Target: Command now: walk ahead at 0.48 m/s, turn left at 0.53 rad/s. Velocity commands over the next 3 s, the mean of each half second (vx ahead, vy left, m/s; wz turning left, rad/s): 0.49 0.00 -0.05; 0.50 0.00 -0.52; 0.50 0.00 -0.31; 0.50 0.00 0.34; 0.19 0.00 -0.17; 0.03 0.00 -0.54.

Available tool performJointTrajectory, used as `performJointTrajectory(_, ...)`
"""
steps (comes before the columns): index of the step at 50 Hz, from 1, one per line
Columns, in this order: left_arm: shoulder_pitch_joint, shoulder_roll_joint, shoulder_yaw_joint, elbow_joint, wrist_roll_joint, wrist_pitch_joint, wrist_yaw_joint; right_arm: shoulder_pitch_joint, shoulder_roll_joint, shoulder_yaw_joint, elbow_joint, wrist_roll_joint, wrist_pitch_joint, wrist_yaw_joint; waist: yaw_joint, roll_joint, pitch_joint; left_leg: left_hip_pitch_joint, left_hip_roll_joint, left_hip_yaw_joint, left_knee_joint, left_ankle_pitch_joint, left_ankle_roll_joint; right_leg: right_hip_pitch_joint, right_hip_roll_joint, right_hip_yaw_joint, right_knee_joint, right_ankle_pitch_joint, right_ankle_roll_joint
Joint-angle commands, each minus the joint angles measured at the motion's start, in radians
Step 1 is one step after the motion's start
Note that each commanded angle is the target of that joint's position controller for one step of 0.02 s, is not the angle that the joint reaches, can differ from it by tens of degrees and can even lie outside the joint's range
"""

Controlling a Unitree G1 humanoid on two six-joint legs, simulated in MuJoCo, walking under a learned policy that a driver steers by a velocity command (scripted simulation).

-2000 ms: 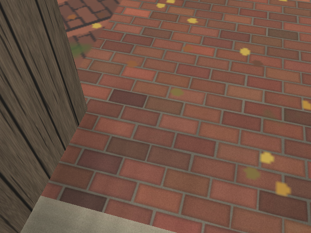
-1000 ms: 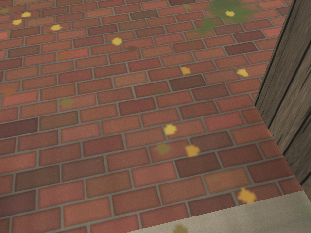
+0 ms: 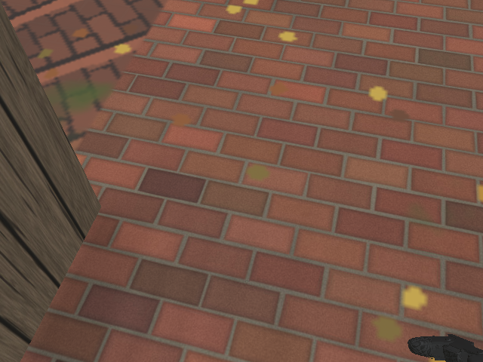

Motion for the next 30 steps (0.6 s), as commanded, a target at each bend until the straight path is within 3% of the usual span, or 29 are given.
performJointTrajectory(1, -0.092, 0.186, 0.042, -0.165, -0.004, -0.029, -0.014, 0.369, -0.263, -0.097, 0.032, 0.030, 0.021, -0.038, -0.193, 0.043, -0.385, 0.850, 0.423, -0.805, -0.289, -0.129, 0.257, -0.720, 0.038, 0.227, 0.714, 0.027, -0.013)
performJointTrajectory(2, -0.125, 0.162, 0.033, -0.181, -0.015, -0.039, -0.018, 0.310, -0.213, -0.082, 0.046, 0.037, 0.018, -0.048, -0.150, 0.019, -0.238, 0.705, 0.402, -0.654, -0.314, -0.054, 0.230, -0.733, -0.014, 0.220, 0.643, 0.129, -0.019)
performJointTrajectory(3, -0.111, 0.148, 0.028, -0.166, -0.012, -0.044, -0.017, 0.279, -0.153, -0.066, 0.056, 0.036, 0.008, -0.050, -0.100, -0.044, -0.131, 0.539, 0.357, -0.556, -0.342, 0.094, 0.190, -0.670, -0.047, 0.209, 0.540, 0.156, -0.017)
performJointTrajectory(4, -0.096, 0.131, 0.025, -0.156, 0.005, -0.033, -0.021, 0.252, -0.131, -0.057, 0.066, 0.036, -0.004, -0.060, -0.059, -0.060, -0.089, 0.437, 0.312, -0.478, -0.364, 0.151, 0.158, -0.607, -0.075, 0.217, 0.454, 0.150, -0.007)
performJointTrajectory(5, -0.045, 0.113, 0.019, -0.126, 0.018, -0.010, -0.027, 0.221, -0.102, -0.044, 0.068, 0.034, -0.014, -0.063, -0.027, -0.065, -0.081, 0.372, 0.269, -0.401, -0.399, 0.179, 0.127, -0.537, -0.086, 0.212, 0.417, 0.157, -0.002)
performJointTrajectory(6, -0.013, 0.100, 0.017, -0.119, 0.023, 0.008, -0.033, 0.241, -0.105, -0.041, 0.080, 0.034, -0.030, -0.060, -0.018, -0.019, -0.088, 0.335, 0.280, -0.379, -0.413, 0.260, 0.141, -0.498, -0.081, 0.199, 0.394, 0.143, 0.004)
performJointTrajectory(7, -0.020, 0.107, 0.022, -0.117, 0.030, 0.018, -0.038, 0.260, -0.104, -0.041, 0.099, 0.034, -0.043, -0.050, -0.017, -0.030, -0.072, 0.322, 0.270, -0.343, -0.427, 0.308, 0.132, -0.503, -0.087, 0.191, 0.366, 0.153, 0.009)
performJointTrajectory(11, -0.172, 0.099, 0.032, -0.158, 0.011, 0.032, -0.053, 0.324, -0.116, -0.043, 0.147, 0.032, -0.062, -0.043, -0.058, 0.008, -0.011, 0.370, 0.224, -0.219, -0.490, 0.291, 0.048, -0.650, -0.092, 0.179, 0.229, 0.332, 0.004)
performJointTrajectory(12, -0.200, 0.100, 0.035, -0.161, 0.001, 0.031, -0.056, 0.333, -0.103, -0.037, 0.149, 0.030, -0.064, -0.039, -0.069, 0.018, -0.009, 0.388, 0.208, -0.179, -0.485, 0.332, 0.020, -0.657, -0.077, 0.181, 0.192, 0.378, -0.003)
performJointTrajectory(14, -0.251, 0.085, 0.033, -0.173, -0.005, 0.027, -0.060, 0.346, -0.097, -0.032, 0.159, 0.029, -0.069, -0.040, -0.085, 0.038, -0.004, 0.409, 0.198, -0.126, -0.481, 0.374, -0.014, -0.656, -0.044, 0.186, 0.107, 0.451, -0.014)
performJointTrajectory(16, -0.304, 0.065, 0.025, -0.189, -0.009, 0.025, -0.062, 0.362, -0.096, -0.025, 0.171, 0.033, -0.075, -0.051, -0.097, 0.053, 0.003, 0.447, 0.210, -0.094, -0.480, 0.427, -0.029, -0.652, -0.015, 0.170, 0.017, 0.501, -0.023)
performJointTrajectory(20, -0.414, 0.051, 0.010, -0.228, 0.002, 0.021, -0.069, 0.418, -0.091, -0.012, 0.209, 0.025, -0.073, -0.077, -0.127, 0.035, 0.023, 0.585, 0.254, -0.050, -0.455, 0.592, -0.042, -0.653, 0.023, 0.094, -0.138, 0.483, -0.054)
performJointTrajectory(22, -0.393, 0.061, 0.013, -0.229, 0.004, 0.021, -0.066, 0.414, -0.113, -0.011, 0.219, 0.019, -0.070, -0.089, -0.101, 0.053, -0.011, 0.646, 0.271, -0.020, -0.354, 0.873, -0.058, -0.574, 0.078, 0.047, -0.181, 0.386, -0.086)
performJointTrajectory(24, -0.270, 0.091, 0.025, -0.197, 0.008, 0.020, -0.058, 0.398, -0.148, -0.017, 0.221, 0.011, -0.059, -0.104, -0.036, 0.092, -0.085, 0.677, 0.292, -0.003, -0.149, 1.126, -0.071, -0.442, 0.137, 0.025, -0.198, 0.272, -0.130)
performJointTrajectory(25, -0.145, 0.121, 0.038, -0.159, 0.010, 0.015, -0.053, 0.385, -0.164, -0.021, 0.216, 0.008, -0.052, -0.106, 0.016, 0.099, -0.147, 0.644, 0.296, 0.000, 0.019, 1.093, -0.070, -0.310, 0.153, 0.049, -0.243, 0.257, -0.159)
performJointTrajectory(26, 0.006, 0.157, 0.058, -0.117, 0.022, 0.008, -0.045, 0.346, -0.176, -0.023, 0.197, 0.015, -0.051, -0.103, 0.102, 0.071, -0.217, 0.495, 0.279, 0.028, 0.258, 0.883, -0.074, -0.084, 0.115, 0.123, -0.325, 0.293, -0.206)
performJointTrajectory(27, 0.085, 0.274, 0.094, -0.110, 0.030, 0.016, -0.028, 0.363, -0.107, -0.004, 0.142, 0.029, -0.065, -0.090, 0.099, -0.106, -0.316, 0.178, 0.165, 0.062, 0.632, 0.273, -0.100, 0.197, -0.147, 0.477, -0.315, 0.306, -0.316)
performJointTrajectory(28, 0.034, 0.300, 0.104, -0.120, 0.001, 0.024, -0.032, 0.379, -0.100, -0.010, 0.106, 0.032, -0.073, -0.075, 0.035, -0.210, -0.387, -0.146, -0.015, -0.089, 0.887, -0.412, -0.123, 0.359, -0.314, 0.944, -0.420, 0.452, -0.464)
performJointTrajectory(29, -0.018, 0.258, 0.102, -0.117, -0.028, 0.028, -0.034, 0.300, -0.121, -0.009, 0.093, 0.013, -0.081, -0.069, 0.033, -0.047, -0.268, -0.232, 0.080, -0.208, 0.859, -0.299, -0.107, 0.265, -0.267, 0.800, -0.454, 0.393, -0.425)
performJointTrajectory(30, -0.073, 0.208, 0.090, -0.127, -0.026, 0.031, -0.032, 0.265, -0.119, -0.005, 0.073, 0.024, -0.092, -0.062, 0.007, -0.017, -0.148, -0.228, 0.116, -0.189, 0.787, -0.226, -0.111, 0.112, -0.239, 0.694, -0.499, 0.394, -0.386)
